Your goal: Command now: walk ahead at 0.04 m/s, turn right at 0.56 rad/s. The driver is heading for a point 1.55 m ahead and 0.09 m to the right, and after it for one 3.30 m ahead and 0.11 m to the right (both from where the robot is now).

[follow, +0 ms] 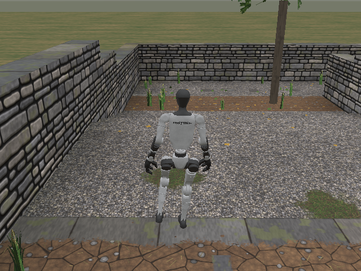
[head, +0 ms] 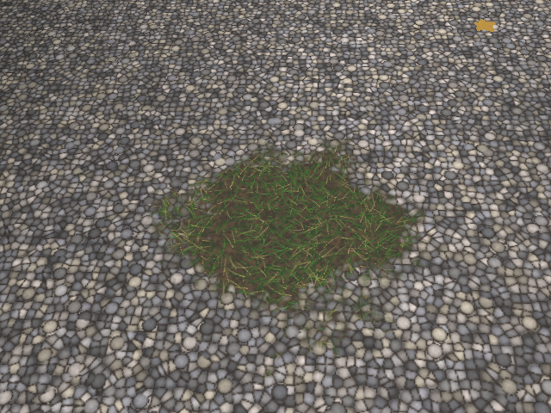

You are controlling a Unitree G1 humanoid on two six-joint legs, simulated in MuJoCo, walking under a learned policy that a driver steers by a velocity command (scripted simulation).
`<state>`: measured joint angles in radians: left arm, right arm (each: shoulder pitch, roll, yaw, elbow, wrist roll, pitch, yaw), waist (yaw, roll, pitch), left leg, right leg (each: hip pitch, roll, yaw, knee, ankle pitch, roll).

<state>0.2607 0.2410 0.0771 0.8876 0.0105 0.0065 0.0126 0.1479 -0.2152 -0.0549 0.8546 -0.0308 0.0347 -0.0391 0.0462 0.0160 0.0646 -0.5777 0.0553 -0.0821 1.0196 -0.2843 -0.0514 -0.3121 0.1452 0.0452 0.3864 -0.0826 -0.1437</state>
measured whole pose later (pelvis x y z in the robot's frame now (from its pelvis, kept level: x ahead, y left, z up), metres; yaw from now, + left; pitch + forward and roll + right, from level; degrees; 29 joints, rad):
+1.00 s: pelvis +0.10 +0.01 +0.01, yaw -22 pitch +1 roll +0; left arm 0.24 0.22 0.03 0.84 0.03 -0.06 -0.01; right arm 0.38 -0.26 -0.05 0.87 -0.02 -0.03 0.03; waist -0.03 0.04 0.00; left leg -0.37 0.03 0.03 0.95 -0.37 0.08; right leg -0.14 0.06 -0.03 0.36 -0.24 -0.07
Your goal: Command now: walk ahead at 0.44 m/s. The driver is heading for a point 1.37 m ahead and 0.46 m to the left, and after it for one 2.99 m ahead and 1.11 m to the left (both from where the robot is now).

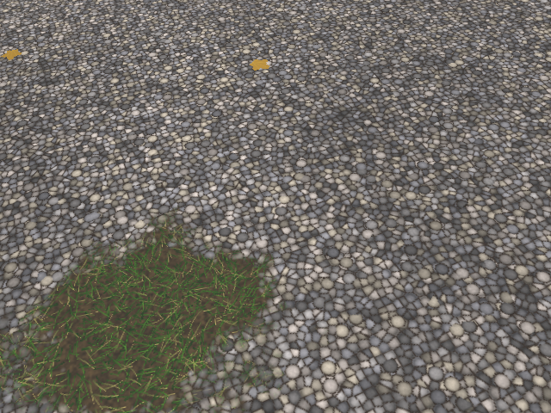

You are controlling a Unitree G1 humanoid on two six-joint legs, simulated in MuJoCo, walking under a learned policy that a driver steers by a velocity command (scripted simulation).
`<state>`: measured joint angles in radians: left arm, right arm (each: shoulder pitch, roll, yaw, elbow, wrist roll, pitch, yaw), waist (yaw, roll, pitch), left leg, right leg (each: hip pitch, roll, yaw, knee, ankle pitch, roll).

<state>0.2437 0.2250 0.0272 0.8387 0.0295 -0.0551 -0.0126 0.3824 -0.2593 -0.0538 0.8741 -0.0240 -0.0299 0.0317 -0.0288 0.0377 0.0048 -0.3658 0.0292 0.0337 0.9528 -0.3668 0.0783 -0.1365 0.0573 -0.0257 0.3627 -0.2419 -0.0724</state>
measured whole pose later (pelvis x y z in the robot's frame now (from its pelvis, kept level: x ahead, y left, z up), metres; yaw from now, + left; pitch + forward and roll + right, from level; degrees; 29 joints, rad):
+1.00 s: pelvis +0.53 +0.09 -0.02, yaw +31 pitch +2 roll +0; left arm 0.06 0.27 0.01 0.68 0.04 -0.07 0.01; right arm 0.42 -0.30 -0.07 0.84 -0.01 -0.04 0.00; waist -0.08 0.01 0.04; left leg -0.19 -0.14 -0.16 0.97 -0.47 0.09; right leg -0.44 0.03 -0.02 0.57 -0.16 -0.04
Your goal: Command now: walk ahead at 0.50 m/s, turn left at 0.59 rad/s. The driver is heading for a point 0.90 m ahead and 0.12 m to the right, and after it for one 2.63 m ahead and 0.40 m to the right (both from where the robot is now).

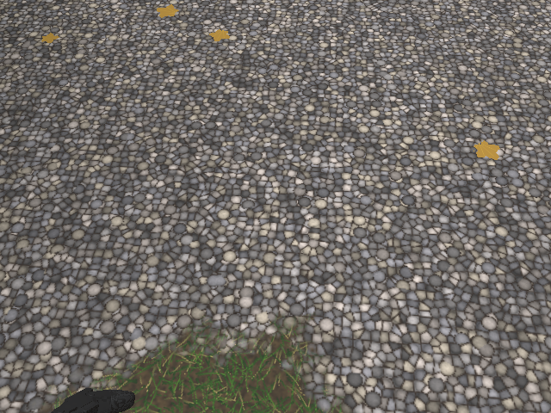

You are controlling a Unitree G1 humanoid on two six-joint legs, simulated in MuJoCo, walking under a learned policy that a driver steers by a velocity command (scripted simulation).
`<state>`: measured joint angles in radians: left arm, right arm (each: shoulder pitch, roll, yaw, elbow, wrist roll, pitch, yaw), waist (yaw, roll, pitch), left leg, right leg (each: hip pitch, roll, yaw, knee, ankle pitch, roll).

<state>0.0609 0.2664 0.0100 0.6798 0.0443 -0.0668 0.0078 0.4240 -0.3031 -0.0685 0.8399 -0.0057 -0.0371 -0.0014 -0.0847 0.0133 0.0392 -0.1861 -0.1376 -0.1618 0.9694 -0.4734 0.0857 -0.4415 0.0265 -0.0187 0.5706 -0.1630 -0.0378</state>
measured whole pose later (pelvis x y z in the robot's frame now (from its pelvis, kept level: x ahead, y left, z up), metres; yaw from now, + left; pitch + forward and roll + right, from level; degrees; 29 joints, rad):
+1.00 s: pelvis +0.51 +0.03 -0.01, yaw -8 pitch +1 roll +0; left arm 0.07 0.23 0.04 0.77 0.05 -0.03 -0.05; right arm 0.41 -0.23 -0.03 0.95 -0.02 -0.06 -0.03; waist -0.03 0.00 0.06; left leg 0.04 0.06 0.30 0.62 -0.46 0.01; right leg -0.46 0.05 -0.13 0.59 -0.17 -0.16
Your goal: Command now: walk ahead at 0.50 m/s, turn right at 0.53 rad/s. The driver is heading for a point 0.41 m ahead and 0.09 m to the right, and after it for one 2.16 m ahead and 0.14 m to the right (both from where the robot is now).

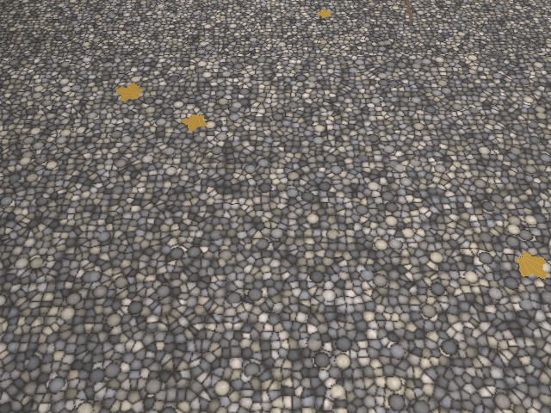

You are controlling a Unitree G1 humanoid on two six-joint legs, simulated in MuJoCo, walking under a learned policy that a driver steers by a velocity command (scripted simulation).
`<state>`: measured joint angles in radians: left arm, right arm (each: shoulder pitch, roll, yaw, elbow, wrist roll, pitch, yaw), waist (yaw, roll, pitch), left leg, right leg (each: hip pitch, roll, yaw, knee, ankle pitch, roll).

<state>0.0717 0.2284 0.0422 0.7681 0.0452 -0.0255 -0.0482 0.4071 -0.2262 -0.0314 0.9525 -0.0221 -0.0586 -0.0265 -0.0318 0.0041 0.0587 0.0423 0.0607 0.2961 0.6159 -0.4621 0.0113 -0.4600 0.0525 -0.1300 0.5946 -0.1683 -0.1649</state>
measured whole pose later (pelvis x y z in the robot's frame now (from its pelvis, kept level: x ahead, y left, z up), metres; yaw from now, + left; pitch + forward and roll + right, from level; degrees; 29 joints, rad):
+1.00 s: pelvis +0.33 -0.01 +0.02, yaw -19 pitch +0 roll +1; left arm 0.19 0.22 0.01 0.78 0.03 0.03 0.03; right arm 0.29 -0.26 -0.04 0.81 -0.01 0.04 0.01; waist -0.04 0.03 0.02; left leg -0.44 -0.05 0.00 0.83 -0.42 0.03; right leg -0.24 0.00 -0.02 0.48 -0.25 -0.03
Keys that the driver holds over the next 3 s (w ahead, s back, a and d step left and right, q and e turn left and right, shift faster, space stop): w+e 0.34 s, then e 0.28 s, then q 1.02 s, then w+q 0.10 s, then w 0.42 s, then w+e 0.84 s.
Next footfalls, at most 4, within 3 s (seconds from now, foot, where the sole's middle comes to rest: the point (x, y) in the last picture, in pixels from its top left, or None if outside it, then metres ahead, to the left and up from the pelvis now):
0.50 left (263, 404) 0.47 0.05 -0.75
0.90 right None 0.34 -0.13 -0.75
1.24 left None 0.36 0.09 -0.75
1.74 right None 0.37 -0.09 -0.75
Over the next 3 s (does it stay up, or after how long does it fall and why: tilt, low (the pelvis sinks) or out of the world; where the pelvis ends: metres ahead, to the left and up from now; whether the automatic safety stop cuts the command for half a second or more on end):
stays up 0.85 0.10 0.03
